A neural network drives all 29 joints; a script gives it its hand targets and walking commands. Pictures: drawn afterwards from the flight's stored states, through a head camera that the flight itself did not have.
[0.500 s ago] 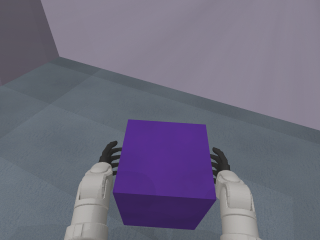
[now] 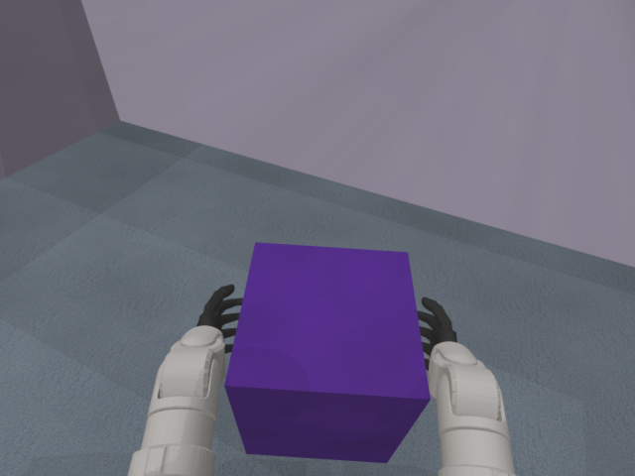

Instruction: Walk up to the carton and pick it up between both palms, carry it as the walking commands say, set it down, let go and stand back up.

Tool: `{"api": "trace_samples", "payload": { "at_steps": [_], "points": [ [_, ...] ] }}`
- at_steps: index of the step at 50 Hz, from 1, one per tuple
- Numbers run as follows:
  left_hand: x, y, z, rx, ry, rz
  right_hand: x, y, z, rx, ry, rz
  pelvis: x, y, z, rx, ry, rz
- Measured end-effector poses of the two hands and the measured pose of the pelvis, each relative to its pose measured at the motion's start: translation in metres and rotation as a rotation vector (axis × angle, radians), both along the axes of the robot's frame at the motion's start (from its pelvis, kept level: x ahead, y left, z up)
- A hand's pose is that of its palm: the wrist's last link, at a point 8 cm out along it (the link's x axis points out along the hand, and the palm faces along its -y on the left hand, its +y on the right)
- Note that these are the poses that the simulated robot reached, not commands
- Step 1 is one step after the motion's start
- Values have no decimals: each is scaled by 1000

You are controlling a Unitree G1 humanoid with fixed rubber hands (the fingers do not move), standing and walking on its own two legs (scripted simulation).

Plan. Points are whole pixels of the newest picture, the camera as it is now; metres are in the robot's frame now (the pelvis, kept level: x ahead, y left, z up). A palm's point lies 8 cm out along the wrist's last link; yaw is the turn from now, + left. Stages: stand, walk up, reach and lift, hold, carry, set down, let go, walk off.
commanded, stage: hold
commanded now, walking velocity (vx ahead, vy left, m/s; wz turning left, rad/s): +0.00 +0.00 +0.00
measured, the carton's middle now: (323, 357) +0.29 +0.00 -0.02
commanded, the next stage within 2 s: carry in 0.62 s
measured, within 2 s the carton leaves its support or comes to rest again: neither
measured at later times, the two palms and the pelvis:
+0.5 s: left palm (211, 345) +0.27 +0.15 +0.04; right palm (443, 359) +0.27 -0.15 +0.04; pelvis +0.01 -0.01 +0.00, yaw +0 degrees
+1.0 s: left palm (176, 391) +0.19 +0.17 +0.06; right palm (443, 390) +0.21 -0.13 +0.06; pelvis -0.06 +0.00 -0.02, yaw +8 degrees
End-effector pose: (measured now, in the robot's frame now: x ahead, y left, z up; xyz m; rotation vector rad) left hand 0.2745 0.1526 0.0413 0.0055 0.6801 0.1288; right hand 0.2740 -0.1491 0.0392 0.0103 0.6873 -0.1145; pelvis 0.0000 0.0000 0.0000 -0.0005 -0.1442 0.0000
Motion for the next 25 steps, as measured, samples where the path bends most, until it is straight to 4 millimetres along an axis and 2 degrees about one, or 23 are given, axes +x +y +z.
{"api": "trace_samples", "payload": {
  "at_steps": [15, 25],
  "points": [
    [-1, -2, -1, 11, 5, 3, 1, -2, -2, -12, 4, 18, 9, -5, 3, 1, 21, 5],
    [-7, -2, -4, 3, 10, 1, -5, -2, -3, -22, 10, 16, 5, -5, 3, 1, 8, 4]
  ]
}}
